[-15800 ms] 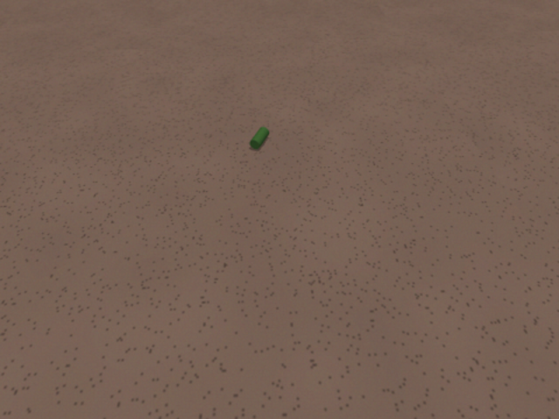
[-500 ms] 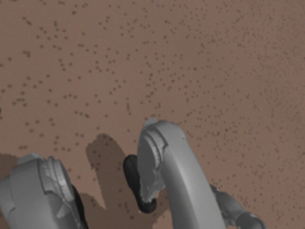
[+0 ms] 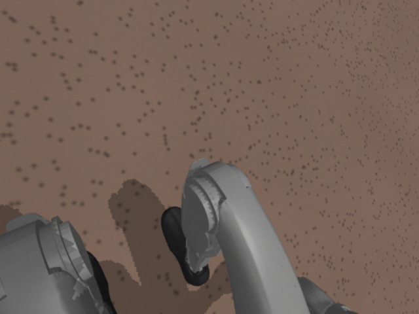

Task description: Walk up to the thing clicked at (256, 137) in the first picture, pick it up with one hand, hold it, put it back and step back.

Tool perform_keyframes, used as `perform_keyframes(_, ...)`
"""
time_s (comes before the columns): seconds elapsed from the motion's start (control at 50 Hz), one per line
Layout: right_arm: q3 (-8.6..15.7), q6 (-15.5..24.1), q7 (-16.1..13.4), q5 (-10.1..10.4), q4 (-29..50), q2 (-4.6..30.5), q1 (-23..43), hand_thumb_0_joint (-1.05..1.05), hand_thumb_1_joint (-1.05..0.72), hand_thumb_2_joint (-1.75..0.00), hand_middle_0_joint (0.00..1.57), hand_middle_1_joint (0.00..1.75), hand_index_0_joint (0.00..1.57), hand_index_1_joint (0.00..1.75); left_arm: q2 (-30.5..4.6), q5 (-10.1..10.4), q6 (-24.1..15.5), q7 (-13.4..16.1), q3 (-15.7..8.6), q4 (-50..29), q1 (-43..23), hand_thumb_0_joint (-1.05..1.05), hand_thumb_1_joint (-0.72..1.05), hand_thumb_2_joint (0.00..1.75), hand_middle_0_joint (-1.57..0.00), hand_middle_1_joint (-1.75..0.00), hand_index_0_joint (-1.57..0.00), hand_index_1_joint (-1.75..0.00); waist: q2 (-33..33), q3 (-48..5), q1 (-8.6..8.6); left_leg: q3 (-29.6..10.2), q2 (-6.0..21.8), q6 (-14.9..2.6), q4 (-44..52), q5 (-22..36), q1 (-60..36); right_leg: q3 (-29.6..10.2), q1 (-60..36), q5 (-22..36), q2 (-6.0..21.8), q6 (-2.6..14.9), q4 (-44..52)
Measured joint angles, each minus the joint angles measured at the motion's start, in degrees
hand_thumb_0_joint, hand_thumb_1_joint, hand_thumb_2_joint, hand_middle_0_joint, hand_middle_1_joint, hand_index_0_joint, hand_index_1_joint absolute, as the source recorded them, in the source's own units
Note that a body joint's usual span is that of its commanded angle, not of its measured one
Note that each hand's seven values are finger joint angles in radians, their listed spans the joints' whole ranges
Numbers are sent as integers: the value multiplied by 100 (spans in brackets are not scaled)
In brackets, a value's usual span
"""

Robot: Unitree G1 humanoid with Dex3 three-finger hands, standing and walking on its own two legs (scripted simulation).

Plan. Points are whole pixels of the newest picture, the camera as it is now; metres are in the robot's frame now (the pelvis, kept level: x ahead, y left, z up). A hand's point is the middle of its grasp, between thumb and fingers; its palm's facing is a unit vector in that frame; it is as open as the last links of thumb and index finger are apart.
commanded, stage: close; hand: left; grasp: from above
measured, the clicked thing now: out of the picture +0.43 +0.36 -0.27
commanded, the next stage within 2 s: settle in 1.66 s
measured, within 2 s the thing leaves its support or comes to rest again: neither
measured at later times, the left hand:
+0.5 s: hand out of the picture +0.43 +0.35 -0.25, palm faces -0.42 -0.16 -0.89, open 11.7 cm
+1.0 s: hand out of the picture +0.42 +0.35 -0.25, palm faces -0.44 -0.18 -0.88, open 9.9 cm
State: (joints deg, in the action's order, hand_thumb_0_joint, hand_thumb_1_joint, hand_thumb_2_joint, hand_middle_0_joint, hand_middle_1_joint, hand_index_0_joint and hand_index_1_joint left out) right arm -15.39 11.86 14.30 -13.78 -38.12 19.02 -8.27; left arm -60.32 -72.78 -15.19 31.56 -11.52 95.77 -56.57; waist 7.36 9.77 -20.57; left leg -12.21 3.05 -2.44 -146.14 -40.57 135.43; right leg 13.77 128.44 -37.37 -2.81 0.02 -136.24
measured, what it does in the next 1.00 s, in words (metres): stands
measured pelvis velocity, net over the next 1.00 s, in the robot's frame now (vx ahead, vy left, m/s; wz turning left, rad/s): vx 0.00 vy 0.00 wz -0.02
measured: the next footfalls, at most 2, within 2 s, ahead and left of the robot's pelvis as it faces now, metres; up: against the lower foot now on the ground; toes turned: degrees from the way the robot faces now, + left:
none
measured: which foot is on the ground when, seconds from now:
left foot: down 0.00-1.00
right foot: down 0.00-1.00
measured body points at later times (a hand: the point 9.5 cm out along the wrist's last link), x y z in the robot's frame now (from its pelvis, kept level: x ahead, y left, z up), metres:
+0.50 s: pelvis +0.00 +0.00 +0.00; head +0.27 +0.14 +0.32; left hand +0.45 +0.36 -0.20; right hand +0.07 -0.25 -0.05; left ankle +0.07 +0.12 -0.27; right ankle +0.11 -0.10 -0.27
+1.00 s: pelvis +0.00 +0.00 +0.00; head +0.26 +0.14 +0.33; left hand +0.44 +0.36 -0.20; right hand +0.06 -0.25 -0.05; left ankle +0.07 +0.12 -0.27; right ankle +0.11 -0.10 -0.27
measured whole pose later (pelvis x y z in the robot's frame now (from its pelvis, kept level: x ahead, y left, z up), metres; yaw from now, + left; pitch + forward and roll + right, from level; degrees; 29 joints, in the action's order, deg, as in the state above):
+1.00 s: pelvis +0.00 +0.00 +0.00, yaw -1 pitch +26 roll -15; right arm -17.8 13.8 14.8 -14.4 -38.0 19.4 -5.8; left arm -61.4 -73.6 -17.7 33.7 -8.6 97.1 -56.0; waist 9.3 10.3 -20.0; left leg -13.8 3.0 -2.4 -146.8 -40.4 134.4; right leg 14.9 127.0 -36.6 -3.4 -0.4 -135.6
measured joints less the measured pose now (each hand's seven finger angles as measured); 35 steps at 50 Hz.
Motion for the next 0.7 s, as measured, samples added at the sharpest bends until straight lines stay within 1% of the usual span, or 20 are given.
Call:
perform_keyframes(0.04, -36, 19, 1, -4, 0, 11, 1, 0, -90, -90, 20, 30, 20, 30, -27, -15, -41, -12, 57, 48, -13, 0, -50, 98, -8, -99, -8, -99, 55, -4, -5, -14, 0, 8, -10, 13, -20, 11, -19, 20, -2, 4, -5)
perform_keyframes(0.1, -80, 41, -15, -3, 6, 25, 20, 0, -89, -90, 20, 30, 20, 30, -65, -108, -118, 9, 105, 62, -5, 0, -45, 97, -11, -99, -11, -99, 121, -17, -7, -43, 0, 14, -30, 25, -33, 34, -37, 43, -9, 6, -8)
perform_keyframes(0.18, -90, 84, -25, -29, 20, 43, 62, 0, -89, -89, 20, 30, 20, 30, -84, -232, -180, 125, 168, 69, 2, 0, -39, 93, -14, -99, -15, -97, 158, -39, -5, -57, 1, 8, -50, 22, -31, 43, -48, 46, -16, -6, -10)
perform_keyframes(0.3, -106, 188, 18, -79, 30, 72, 192, 0, -89, -89, 20, 30, 20, 30, -83, -314, -132, 344, 284, 190, -67, 0, -30, 89, -19, -98, -21, -95, 165, -56, 3, -70, 7, -9, -70, -15, -21, 51, -50, 20, -31, -31, -5)
perform_keyframes(0.38, -103, 288, 65, -89, 50, 82, 276, 0, -89, -89, 20, 30, 20, 30, -68, -274, -51, 445, 275, 261, -132, 0, -24, 87, -23, -97, -25, -94, 172, -23, 0, -83, 5, -13, -81, -38, -20, 61, -57, 3, -37, -41, -2)
perform_keyframes(0.46, -119, 350, 110, -85, 61, 76, 333, 0, -89, -89, 20, 30, 20, 30, -72, -236, 24, 441, 213, 250, -155, 0, -19, 85, -28, -95, -30, -92, 195, 19, -17, -92, 1, -3, -90, -54, -23, 68, -58, -12, -36, -36, -11)
perform_keyframes(0.52, -128, 371, 145, -89, 64, 61, 349, 0, -89, -89, 20, 30, 20, 30, -80, -199, 71, 415, 180, 218, -150, 0, -15, 83, -30, -94, -32, -90, 210, 55, -26, -98, -5, 14, -94, -66, -37, 73, -64, -23, -32, -23, -21)
perform_keyframes(0.62, -123, 362, 168, -80, 47, 40, 326, 0, -89, -90, 20, 30, 20, 30, -60, -113, 96, 342, 48, 69, -52, 0, -11, 78, -34, -91, -36, -88, 175, 85, 3, -119, -15, 42, -86, -75, -54, 90, -73, -30, -27, 1, -17)
perform_keyframes(0.7, -120, 323, 170, -77, 24, 34, 312, 0, -89, -90, 20, 30, 20, 30, -75, -28, 89, 262, 50, 72, 11, 0, -8, 76, -36, -90, -39, -86, 108, 89, 17, -124, -19, 39, -70, -62, -56, 94, -79, -21, -26, 2, 1)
